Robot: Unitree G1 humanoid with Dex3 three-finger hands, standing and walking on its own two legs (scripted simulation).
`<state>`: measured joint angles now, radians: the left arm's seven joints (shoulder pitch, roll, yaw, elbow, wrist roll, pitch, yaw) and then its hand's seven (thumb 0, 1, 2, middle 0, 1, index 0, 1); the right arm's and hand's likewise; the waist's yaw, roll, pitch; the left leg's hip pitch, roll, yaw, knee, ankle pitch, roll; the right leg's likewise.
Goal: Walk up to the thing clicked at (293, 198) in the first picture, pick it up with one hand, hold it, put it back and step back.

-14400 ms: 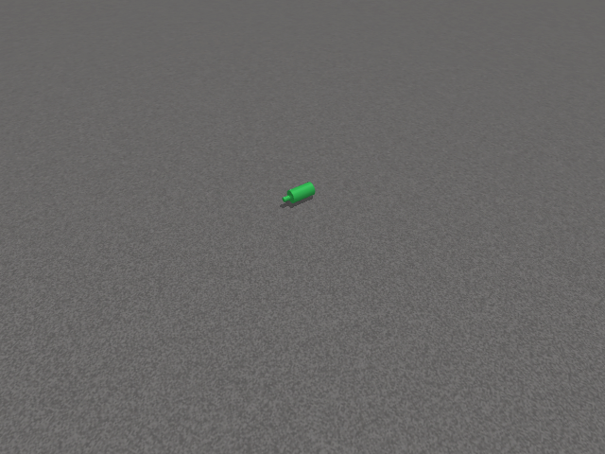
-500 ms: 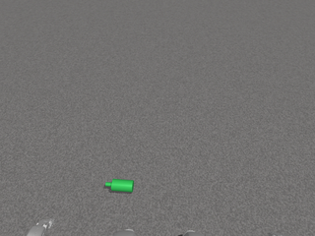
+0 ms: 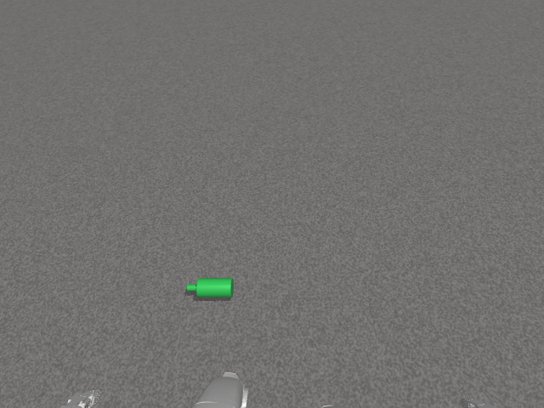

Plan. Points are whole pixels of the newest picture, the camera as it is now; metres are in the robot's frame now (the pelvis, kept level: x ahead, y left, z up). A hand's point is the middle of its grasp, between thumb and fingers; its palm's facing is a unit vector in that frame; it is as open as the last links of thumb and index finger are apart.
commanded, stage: walk up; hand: left
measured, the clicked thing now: (210, 287) +0.55 +0.27 -0.72
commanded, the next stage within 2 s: stand in 2.00 s
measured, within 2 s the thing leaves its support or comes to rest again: neither
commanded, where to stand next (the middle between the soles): +0.17 +0.00 m, yaw +2 degrees
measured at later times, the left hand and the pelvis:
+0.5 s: hand out of the picture -0.07 +0.27 -0.14, palm faces +0.05 -0.94 -0.35, open 7.4 cm; pelvis -0.14 -0.01 +0.01, yaw +1 degrees
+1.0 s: hand out of the picture -0.14 +0.28 -0.12, palm faces +0.06 -0.91 -0.42, open 7.4 cm; pelvis -0.18 -0.01 +0.01, yaw +2 degrees
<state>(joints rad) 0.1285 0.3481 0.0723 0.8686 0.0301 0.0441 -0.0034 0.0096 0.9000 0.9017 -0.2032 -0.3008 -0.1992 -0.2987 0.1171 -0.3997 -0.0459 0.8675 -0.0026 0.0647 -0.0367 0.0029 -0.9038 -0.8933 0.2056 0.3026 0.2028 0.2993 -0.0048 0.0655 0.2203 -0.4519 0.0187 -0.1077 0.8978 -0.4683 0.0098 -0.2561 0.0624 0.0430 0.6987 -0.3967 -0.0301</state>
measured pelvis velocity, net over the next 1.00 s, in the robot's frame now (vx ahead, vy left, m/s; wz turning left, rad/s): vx -0.18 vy -0.01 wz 0.03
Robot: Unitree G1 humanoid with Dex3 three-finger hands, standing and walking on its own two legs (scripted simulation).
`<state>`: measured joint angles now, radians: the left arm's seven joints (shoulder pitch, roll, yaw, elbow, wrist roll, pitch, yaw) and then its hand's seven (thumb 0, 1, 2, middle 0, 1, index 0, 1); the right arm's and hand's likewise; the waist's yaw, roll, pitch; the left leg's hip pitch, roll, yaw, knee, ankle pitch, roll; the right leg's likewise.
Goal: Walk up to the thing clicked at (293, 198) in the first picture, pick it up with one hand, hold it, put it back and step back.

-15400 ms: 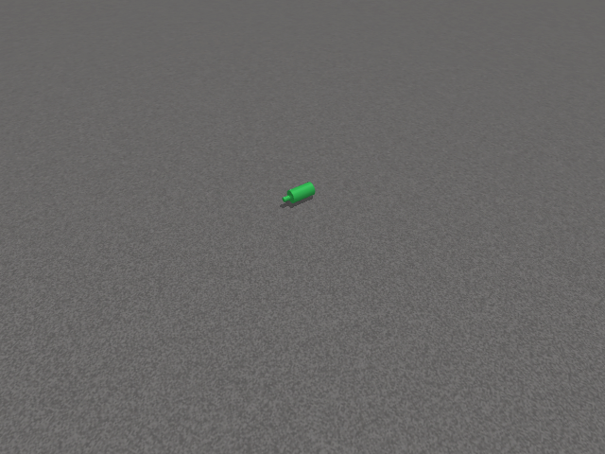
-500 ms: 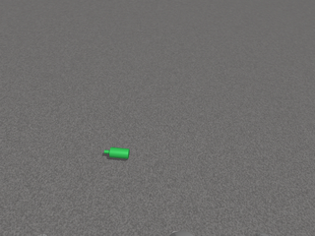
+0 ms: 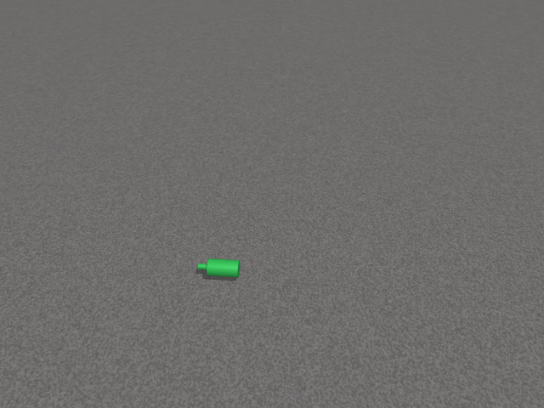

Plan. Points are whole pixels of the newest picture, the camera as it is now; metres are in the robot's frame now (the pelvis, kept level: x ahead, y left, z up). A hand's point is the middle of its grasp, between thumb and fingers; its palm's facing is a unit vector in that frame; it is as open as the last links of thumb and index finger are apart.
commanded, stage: walk up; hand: left
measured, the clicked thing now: (218, 267) +0.74 +0.25 -0.73
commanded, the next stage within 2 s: stand in 1.00 s
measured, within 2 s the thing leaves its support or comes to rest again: neither
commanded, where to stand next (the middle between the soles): +0.36 -0.01 m, yaw +0 degrees
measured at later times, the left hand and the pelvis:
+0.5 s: hand out of the picture +0.13 +0.24 -0.14, palm faces +0.02 -0.94 -0.35, open 7.4 cm; pelvis +0.02 -0.01 +0.00, yaw +1 degrees
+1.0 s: hand out of the picture +0.11 +0.26 -0.14, palm faces +0.05 -0.94 -0.33, open 7.4 cm; pelvis +0.03 +0.00 +0.01, yaw +1 degrees
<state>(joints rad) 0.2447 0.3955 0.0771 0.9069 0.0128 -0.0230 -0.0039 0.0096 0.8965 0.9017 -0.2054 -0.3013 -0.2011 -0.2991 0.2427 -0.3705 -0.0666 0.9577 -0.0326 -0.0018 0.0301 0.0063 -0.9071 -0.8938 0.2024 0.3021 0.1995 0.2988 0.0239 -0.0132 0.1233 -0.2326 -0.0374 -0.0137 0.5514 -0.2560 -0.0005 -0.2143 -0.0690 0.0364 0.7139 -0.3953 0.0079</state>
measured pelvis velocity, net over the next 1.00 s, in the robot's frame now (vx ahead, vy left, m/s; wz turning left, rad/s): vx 0.03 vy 0.00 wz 0.01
